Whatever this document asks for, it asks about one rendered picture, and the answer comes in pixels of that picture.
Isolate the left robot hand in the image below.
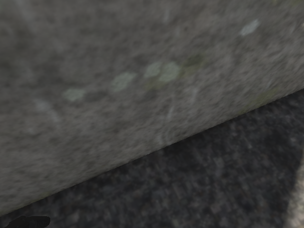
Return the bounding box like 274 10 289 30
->
5 216 50 228

